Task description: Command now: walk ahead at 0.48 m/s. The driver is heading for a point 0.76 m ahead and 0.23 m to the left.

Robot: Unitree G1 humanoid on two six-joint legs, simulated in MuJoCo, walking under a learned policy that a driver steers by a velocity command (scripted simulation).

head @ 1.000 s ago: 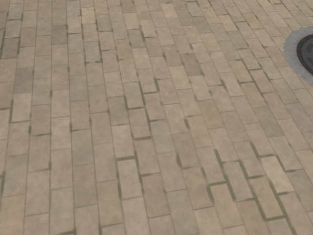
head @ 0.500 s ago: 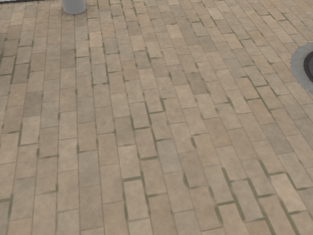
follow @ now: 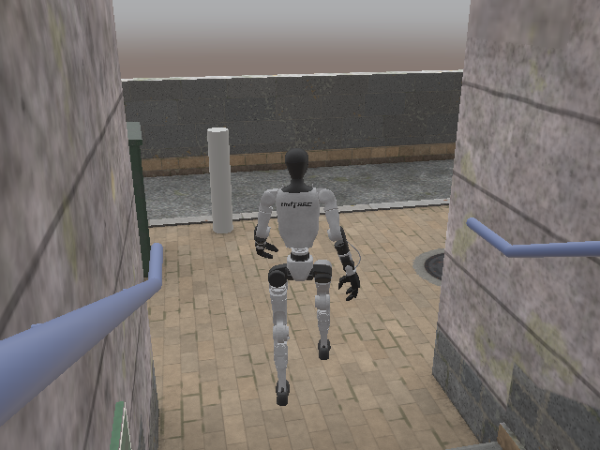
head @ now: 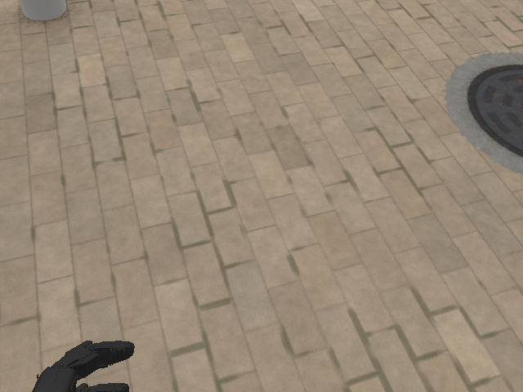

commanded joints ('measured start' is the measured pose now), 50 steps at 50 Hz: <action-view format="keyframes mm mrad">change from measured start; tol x32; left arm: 1 -115 88 22 -107 0 -23 -18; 5 408 254 85 23 17 -5 21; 50 -102 111 24 -32 20 -41 24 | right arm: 1 28 -201 -50 -28 -1 12 -7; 27 -423 -65 -43 -338 6 13 57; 32 25 -264 -147 -275 13 39 30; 50 -54 -191 -111 -308 10 22 -22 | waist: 1 48 141 66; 6 177 -254 -480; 16 93 -9 17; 34 -4 192 -427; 50 36 136 -38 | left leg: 1 -13 295 -87 64 676 119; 4 -111 240 -44 480 1034 67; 6 -703 -31 -104 1112 -222 0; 7 -796 23 -194 1193 -222 12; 21 -787 167 -75 631 409 -52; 31 -415 -19 93 416 189 104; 34 268 374 -851 165 -31 375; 41 -316 200 -343 77 486 262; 50 -343 141 -329 137 300 161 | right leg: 1 0 28 -17 -37 -70 -46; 4 491 68 -35 -46 -62 -129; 6 1086 -366 720 -142 -327 -341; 14 424 -189 125 -427 -56 -207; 26 688 -220 -139 -373 154 -153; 30 744 -225 -187 -67 677 -104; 32 427 -146 -212 441 364 -30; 33 -33 75 -104 782 -604 32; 34 -144 79 115 872 -644 12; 50 84 45 78 -2 40 69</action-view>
